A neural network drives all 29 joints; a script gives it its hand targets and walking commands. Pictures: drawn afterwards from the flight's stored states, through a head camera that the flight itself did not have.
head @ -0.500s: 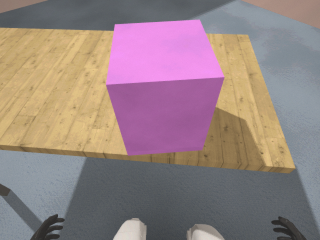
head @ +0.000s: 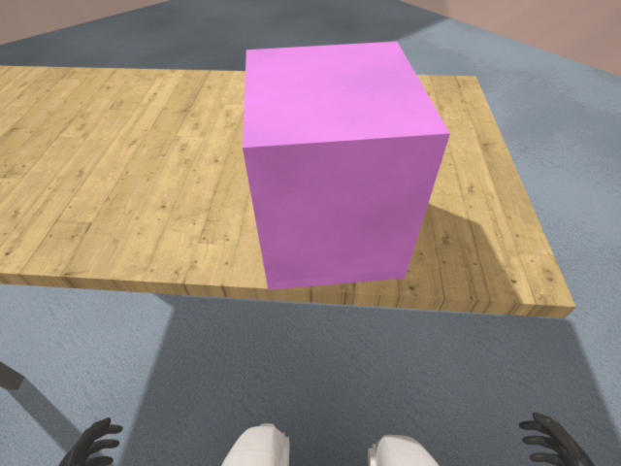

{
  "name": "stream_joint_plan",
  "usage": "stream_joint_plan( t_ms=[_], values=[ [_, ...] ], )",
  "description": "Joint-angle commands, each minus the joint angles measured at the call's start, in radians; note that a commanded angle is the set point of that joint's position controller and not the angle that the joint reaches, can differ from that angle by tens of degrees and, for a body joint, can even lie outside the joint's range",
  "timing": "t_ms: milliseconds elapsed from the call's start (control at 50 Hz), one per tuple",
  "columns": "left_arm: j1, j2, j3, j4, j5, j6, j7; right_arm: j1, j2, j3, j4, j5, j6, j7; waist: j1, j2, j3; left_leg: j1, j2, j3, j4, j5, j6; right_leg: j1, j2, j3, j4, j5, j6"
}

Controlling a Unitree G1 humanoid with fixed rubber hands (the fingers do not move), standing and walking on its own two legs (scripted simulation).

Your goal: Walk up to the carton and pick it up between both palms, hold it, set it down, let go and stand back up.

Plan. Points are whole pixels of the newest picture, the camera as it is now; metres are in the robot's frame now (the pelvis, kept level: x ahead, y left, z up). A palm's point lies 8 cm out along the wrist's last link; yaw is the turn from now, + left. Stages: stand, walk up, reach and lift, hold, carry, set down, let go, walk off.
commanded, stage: walk up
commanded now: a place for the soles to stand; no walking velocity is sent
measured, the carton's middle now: (330, 170) +0.45 +0.00 +0.13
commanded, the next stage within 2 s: reach and lift in 0.56 s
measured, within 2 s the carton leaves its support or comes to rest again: neither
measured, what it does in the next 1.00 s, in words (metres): stands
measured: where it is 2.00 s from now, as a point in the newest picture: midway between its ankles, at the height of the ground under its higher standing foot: outside the picture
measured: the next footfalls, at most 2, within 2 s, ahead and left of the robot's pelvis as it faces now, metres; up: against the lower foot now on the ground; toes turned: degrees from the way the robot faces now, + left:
none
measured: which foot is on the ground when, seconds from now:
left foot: down 0.00-1.00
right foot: down 0.00-1.00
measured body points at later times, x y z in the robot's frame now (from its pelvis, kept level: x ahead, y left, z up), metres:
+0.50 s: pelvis +0.00 +0.00 +0.00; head +0.00 -0.01 +0.45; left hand +0.12 +0.33 -0.07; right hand +0.13 -0.29 -0.09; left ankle +0.07 +0.12 -0.68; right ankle +0.04 -0.14 -0.68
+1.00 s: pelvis +0.00 -0.02 +0.03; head +0.02 -0.02 +0.48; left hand +0.19 +0.26 -0.03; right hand +0.16 -0.32 -0.05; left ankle +0.07 +0.12 -0.68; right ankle +0.04 -0.14 -0.68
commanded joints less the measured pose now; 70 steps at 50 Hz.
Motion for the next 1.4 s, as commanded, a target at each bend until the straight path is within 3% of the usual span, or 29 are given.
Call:
stream_joint_plan(
  t_ms=[0, 40, 60, 80, 120, 140, 160, 180, 220, 260, 300, 320, 360, 380, 420, 440, 460, 480, 520, 540, 560, 580, 620, 760, 880, 1020, 1160, 1260, 1380],
  values=[
    [-0.082, 0.226, 0.053, 0.04, -0.02, -0.022, 0.026, -0.052, -0.263, -0.122, -0.01, -0.033, -0.018, 0.004, -0.016, 0.157, 0.037, 0.016, 0.129, -0.294, -0.436, -0.195, 0.165, -0.134, 0.0, 0.056, -0.187, -0.05, -0.054],
    [-0.005, 0.216, 0.055, 0.059, -0.025, -0.02, 0.027, -0.101, -0.274, -0.119, -0.028, -0.035, -0.016, 0.001, 0.018, 0.207, 0.01, -0.083, 0.215, -0.404, -0.497, -0.19, 0.235, -0.017, 0.045, -0.002, -0.064, -0.046, -0.033],
    [0.024, 0.224, 0.056, 0.063, -0.023, -0.023, 0.025, -0.127, -0.27, -0.115, -0.037, -0.037, -0.014, -0.002, 0.033, 0.19, 0.029, -0.138, 0.211, -0.394, -0.475, -0.175, 0.236, 0.025, 0.037, 0.014, -0.083, -0.056, -0.039],
    [0.046, 0.225, 0.058, 0.065, -0.019, -0.028, 0.024, -0.151, -0.256, -0.112, -0.044, -0.032, -0.011, -0.002, 0.051, 0.159, 0.033, -0.176, 0.161, -0.316, -0.415, -0.172, 0.194, 0.06, 0.01, 0.059, -0.19, -0.07, -0.057],
    [0.044, 0.301, 0.073, 0.066, 0.003, -0.036, 0.026, -0.147, -0.226, -0.111, -0.043, -0.023, 0.003, -0.002, 0.031, -0.033, 0.069, -0.208, 0.024, -0.096, -0.134, -0.126, 0.083, 0.019, -0.145, 0.378, -0.47, -0.163, -0.135],
    [0.025, 0.34, 0.083, 0.061, 0.001, -0.041, 0.029, -0.116, -0.216, -0.111, -0.033, -0.022, 0.005, -0.005, 0.011, -0.103, 0.063, -0.159, -0.014, -0.017, -0.006, -0.083, 0.062, -0.02, -0.243, 0.536, -0.558, -0.154, -0.185],
    [-0.039, 0.362, 0.087, 0.043, 0.0, -0.045, 0.033, -0.085, -0.231, -0.117, -0.023, -0.017, 0.002, -0.004, -0.005, -0.109, 0.055, -0.109, 0.001, -0.034, 0.048, -0.094, 0.065, -0.071, -0.293, 0.592, -0.568, -0.084, -0.232],
    [-0.082, 0.359, 0.084, 0.036, -0.002, -0.045, 0.035, -0.057, -0.243, -0.121, -0.013, -0.014, -0.001, 0.0, -0.021, -0.091, 0.054, -0.042, 0.017, -0.036, 0.037, -0.075, 0.066, -0.116, -0.286, 0.543, -0.537, -0.035, -0.233],
    [-0.125, 0.318, 0.069, 0.032, -0.009, -0.038, 0.036, -0.019, -0.233, -0.125, 0.001, -0.019, -0.014, 0.006, -0.052, -0.051, 0.024, 0.098, 0.012, -0.024, -0.098, 0.001, 0.081, -0.185, -0.205, 0.393, -0.434, 0.041, -0.169],
    [-0.132, 0.249, 0.051, 0.026, -0.018, -0.029, 0.033, -0.017, -0.262, -0.131, -0.005, -0.027, -0.021, 0.006, -0.046, 0.077, 0.029, 0.11, 0.075, -0.187, -0.338, -0.052, 0.12, -0.208, -0.057, 0.164, -0.262, 0.066, -0.083],
    [-0.064, 0.214, 0.048, 0.041, -0.027, -0.021, 0.034, -0.056, -0.279, -0.126, -0.019, -0.028, -0.02, 0.004, -0.008, 0.192, -0.005, 0.008, 0.211, -0.393, -0.505, -0.145, 0.222, -0.099, 0.039, -0.017, -0.036, 0.011, -0.037],
    [-0.026, 0.218, 0.05, 0.046, -0.029, -0.017, 0.034, -0.086, -0.288, -0.123, -0.028, -0.033, -0.018, 0.003, 0.009, 0.204, 0.011, -0.043, 0.247, -0.445, -0.523, -0.148, 0.256, -0.07, 0.043, -0.018, 0.0, -0.041, -0.031],
    [0.025, 0.226, 0.054, 0.064, -0.024, -0.022, 0.027, -0.144, -0.277, -0.118, -0.046, -0.034, -0.013, -0.002, 0.035, 0.186, 0.043, -0.156, 0.226, -0.387, -0.485, -0.164, 0.241, 0.023, 0.031, 0.001, -0.059, -0.034, -0.043],
    [0.051, 0.225, 0.056, 0.071, -0.017, -0.028, 0.026, -0.165, -0.254, -0.113, -0.055, -0.033, -0.006, -0.001, 0.051, 0.148, 0.047, -0.198, 0.176, -0.311, -0.423, -0.176, 0.191, 0.054, 0.007, 0.043, -0.167, -0.052, -0.065],
    [0.042, 0.313, 0.075, 0.069, 0.006, -0.037, 0.028, -0.153, -0.213, -0.113, -0.053, -0.026, 0.011, -0.001, 0.026, -0.073, 0.079, -0.228, 0.013, -0.066, -0.088, -0.145, 0.078, 0.002, -0.175, 0.437, -0.514, -0.212, -0.147],
    [0.011, 0.355, 0.086, 0.06, 0.004, -0.042, 0.032, -0.129, -0.213, -0.113, -0.042, -0.023, 0.011, -0.003, 0.015, -0.141, 0.072, -0.181, -0.017, -0.015, 0.047, -0.112, 0.062, -0.044, -0.27, 0.599, -0.603, -0.207, -0.207],
    [-0.052, 0.368, 0.09, 0.041, 0.005, -0.046, 0.035, -0.087, -0.238, -0.121, -0.025, -0.019, 0.008, 0.0, -0.003, -0.133, 0.073, -0.129, 0.004, -0.042, 0.088, -0.12, 0.062, -0.095, -0.312, 0.639, -0.603, -0.143, -0.249],
    [-0.102, 0.367, 0.087, 0.034, 0.002, -0.044, 0.038, -0.059, -0.25, -0.128, -0.015, -0.017, 0.004, 0.005, -0.026, -0.106, 0.069, -0.043, 0.019, -0.037, 0.073, -0.077, 0.066, -0.154, -0.302, 0.577, -0.567, -0.111, -0.251],
    [-0.159, 0.311, 0.067, 0.027, -0.004, -0.036, 0.039, 0.009, -0.233, -0.13, 0.01, -0.021, -0.011, 0.011, -0.073, -0.06, 0.039, 0.136, 0.009, -0.021, -0.1, -0.016, 0.084, -0.245, -0.193, 0.379, -0.436, -0.038, -0.166],
    [-0.159, 0.269, 0.052, 0.021, -0.01, -0.029, 0.035, 0.022, -0.249, -0.133, 0.009, -0.027, -0.016, 0.01, -0.078, 0.018, 0.057, 0.143, 0.037, -0.099, -0.266, -0.08, 0.1, -0.266, -0.11, 0.263, -0.343, 0.003, -0.112],
    [-0.395, 0.11, 0.004, -0.081, 0.03, 0.212, 0.015, -0.3, -0.115, -0.246, 0.24, -0.152, -0.261, 0.029, -0.051, -0.094, -0.024, 0.044, 0.062, -0.024, -0.308, -0.242, 0.024, -0.222, 0.032, -0.055, -0.209, -0.117, -0.07],
    [-0.344, 0.087, -0.012, -0.137, 0.057, 0.276, 0.028, -0.23, -0.201, -0.27, 0.276, -0.143, -0.284, 0.052, -0.046, -0.012, -0.015, -0.002, 0.113, -0.073, -0.321, -0.292, 0.037, -0.145, 0.058, -0.096, -0.115, -0.016, -0.071],
    [-0.398, 0.052, -0.035, -0.198, 0.072, 0.31, 0.036, -0.277, -0.226, -0.298, 0.28, -0.149, -0.309, 0.077, -0.051, 0.095, -0.067, -0.209, 0.152, -0.051, -0.442, -0.335, 0.054, 0.14, 0.101, -0.159, -0.032, 0.184, -0.011],
    [-0.3, 0.052, 0.007, -0.328, 0.006, 0.289, 0.054, -0.197, -0.203, -0.262, 0.103, -0.07, -0.307, 0.084, -0.029, 0.021, -0.124, -0.107, 0.119, 0.0, -0.538, -0.216, 0.076, 0.288, 0.095, -0.092, -0.224, 0.241, 0.015],
    [-0.188, 0.031, 0.02, -0.429, -0.029, 0.248, 0.063, -0.11, -0.126, -0.23, -0.08, -0.026, -0.314, 0.076, 0.02, -0.096, -0.189, 0.123, 0.046, 0.043, -0.548, 0.011, 0.036, 0.252, 0.066, -0.05, -0.406, 0.288, 0.01],
    [-0.155, 0.035, 0.046, -0.505, -0.067, 0.183, 0.043, 0.046, 0.018, -0.124, -0.253, 0.063, -0.324, 0.046, 0.049, -0.231, -0.253, 0.686, -0.067, 0.033, -0.421, 0.247, 0.015, -0.161, -0.081, 0.054, -0.702, 0.087, -0.067],
    [-0.193, 0.037, 0.082, -0.596, -0.11, 0.148, 0.051, 0.089, 0.047, -0.077, -0.416, 0.129, -0.315, 0.032, 0.063, -0.122, -0.26, 0.882, -0.089, 0.022, -0.458, 0.317, 0.013, -0.296, -0.144, 0.073, -0.807, 0.008, -0.1],
    [-0.119, -0.02, 0.044, -0.672, -0.117, 0.128, 0.082, 0.107, 0.052, -0.076, -0.493, 0.176, -0.3, 0.053, 0.071, -0.034, -0.255, 0.805, -0.049, 0.027, -0.577, 0.322, -0.008, -0.144, -0.089, 0.029, -0.789, 0.11, -0.077],
    [0.008, -0.082, -0.006, -0.712, -0.128, 0.095, 0.104, 0.138, 0.036, -0.077, -0.526, 0.193, -0.281, 0.075, 0.074, 0.03, -0.289, 0.571, -0.01, 0.061, -0.71, 0.45, -0.03, 0.273, 0.048, -0.005, -0.708, 0.381, -0.01]
  ],
)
